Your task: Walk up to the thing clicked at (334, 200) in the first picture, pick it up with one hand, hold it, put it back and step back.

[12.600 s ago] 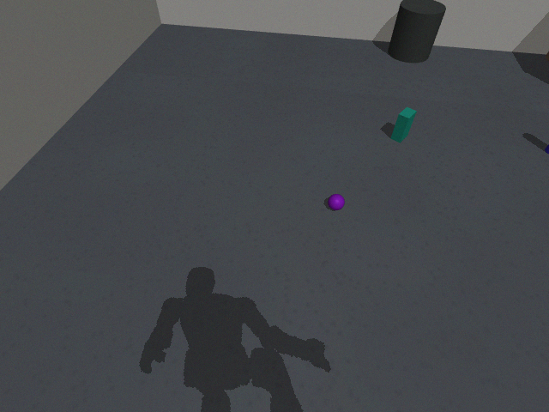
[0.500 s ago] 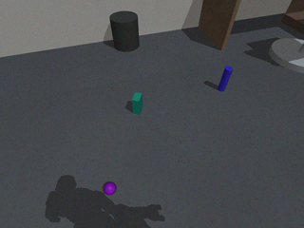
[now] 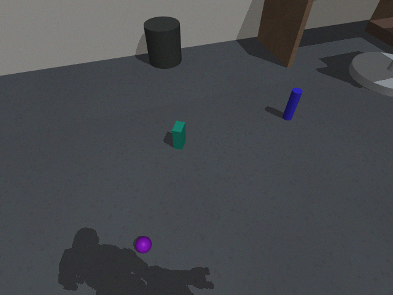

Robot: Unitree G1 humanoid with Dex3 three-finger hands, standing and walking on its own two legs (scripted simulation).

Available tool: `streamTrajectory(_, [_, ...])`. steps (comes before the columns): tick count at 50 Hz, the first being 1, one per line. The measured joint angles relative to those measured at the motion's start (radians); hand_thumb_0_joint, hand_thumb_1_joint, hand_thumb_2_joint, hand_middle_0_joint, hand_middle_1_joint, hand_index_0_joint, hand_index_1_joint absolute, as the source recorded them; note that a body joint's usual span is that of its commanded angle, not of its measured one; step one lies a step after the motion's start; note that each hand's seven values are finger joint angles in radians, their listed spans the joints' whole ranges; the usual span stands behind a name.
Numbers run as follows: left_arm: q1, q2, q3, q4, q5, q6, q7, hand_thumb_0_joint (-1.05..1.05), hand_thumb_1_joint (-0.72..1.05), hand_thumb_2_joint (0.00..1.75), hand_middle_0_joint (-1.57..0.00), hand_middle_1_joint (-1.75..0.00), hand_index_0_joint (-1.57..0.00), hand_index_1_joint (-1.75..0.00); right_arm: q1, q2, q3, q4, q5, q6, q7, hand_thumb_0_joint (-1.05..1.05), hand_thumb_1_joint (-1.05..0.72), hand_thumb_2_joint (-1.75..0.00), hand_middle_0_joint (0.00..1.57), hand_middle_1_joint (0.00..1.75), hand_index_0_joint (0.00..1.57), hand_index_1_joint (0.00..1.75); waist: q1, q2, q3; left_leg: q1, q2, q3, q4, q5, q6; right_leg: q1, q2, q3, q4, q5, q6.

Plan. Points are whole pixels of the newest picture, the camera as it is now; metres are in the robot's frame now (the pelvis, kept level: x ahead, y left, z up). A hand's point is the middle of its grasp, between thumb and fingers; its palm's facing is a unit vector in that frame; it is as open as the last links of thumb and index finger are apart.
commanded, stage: stand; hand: left
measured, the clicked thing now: (143, 244) +0.47 +0.28 -0.74
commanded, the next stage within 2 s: walk up in 0.86 s
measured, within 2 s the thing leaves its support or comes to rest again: neither
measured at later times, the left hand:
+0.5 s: hand out of the picture +0.08 +0.25 -0.16, palm faces -0.01 -0.94 -0.34, open 7.4 cm
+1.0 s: hand out of the picture +0.07 +0.29 -0.16, palm faces +0.03 -0.92 -0.40, open 7.4 cm
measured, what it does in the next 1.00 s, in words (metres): stands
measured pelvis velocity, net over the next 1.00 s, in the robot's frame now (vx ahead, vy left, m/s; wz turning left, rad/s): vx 0.00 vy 0.02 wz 0.02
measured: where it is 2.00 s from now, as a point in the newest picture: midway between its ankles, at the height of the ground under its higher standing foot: outside the picture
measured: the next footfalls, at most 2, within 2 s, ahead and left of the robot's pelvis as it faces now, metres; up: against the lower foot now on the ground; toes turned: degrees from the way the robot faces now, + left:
left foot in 1.16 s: +0.02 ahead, +0.20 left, +0.00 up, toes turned +0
right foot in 1.52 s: +0.01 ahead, -0.02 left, +0.00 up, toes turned +0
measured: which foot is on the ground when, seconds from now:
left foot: down 0.00-0.92, up 0.94-1.00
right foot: down 0.00-1.00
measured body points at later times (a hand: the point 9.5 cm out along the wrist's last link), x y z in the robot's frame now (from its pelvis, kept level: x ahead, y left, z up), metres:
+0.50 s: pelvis +0.00 +0.00 +0.00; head +0.01 +0.00 +0.45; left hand +0.08 +0.30 -0.13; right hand +0.08 -0.30 -0.13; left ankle -0.01 +0.13 -0.75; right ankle +0.02 -0.12 -0.75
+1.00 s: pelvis +0.00 +0.02 -0.01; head +0.03 +0.01 +0.44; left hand +0.07 +0.33 -0.13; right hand +0.09 -0.30 -0.14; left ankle -0.03 +0.14 -0.73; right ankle +0.02 -0.12 -0.75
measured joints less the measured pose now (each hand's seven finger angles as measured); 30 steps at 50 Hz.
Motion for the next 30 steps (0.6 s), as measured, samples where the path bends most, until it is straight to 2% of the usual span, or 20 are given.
streamTrajectory(30, [0.005,0.004,-0.003,-0.010,-0.001,-0.001,0.002,0.01,0.91,0.90,-0.21,-0.30,-0.20,-0.30,0.011,-0.003,0.005,-0.009,-0.001,0.001,-0.001,0.01,-0.91,-0.90,0.20,0.30,0.20,0.30,-0.001,-0.002,0.000,0.004,-0.001,-0.002,0.000,-0.006,0.002,0.007,-0.001,-0.002,-0.005,-0.004,0.002])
